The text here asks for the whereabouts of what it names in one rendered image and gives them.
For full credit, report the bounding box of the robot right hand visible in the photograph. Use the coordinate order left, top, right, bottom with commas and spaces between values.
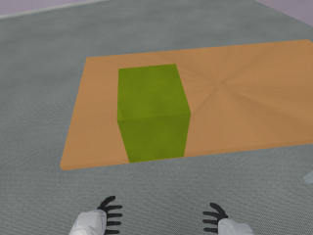
202, 203, 229, 234

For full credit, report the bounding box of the robot left hand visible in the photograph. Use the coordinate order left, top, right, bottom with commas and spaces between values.
97, 196, 123, 235

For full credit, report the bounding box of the carton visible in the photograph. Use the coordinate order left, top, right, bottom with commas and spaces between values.
116, 64, 191, 163

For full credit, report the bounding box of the robot right forearm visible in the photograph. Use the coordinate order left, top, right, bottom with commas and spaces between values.
218, 218, 256, 235

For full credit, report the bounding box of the robot left forearm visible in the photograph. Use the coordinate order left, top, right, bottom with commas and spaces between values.
68, 210, 107, 235

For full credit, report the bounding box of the table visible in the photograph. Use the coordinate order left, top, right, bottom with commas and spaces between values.
60, 39, 313, 184

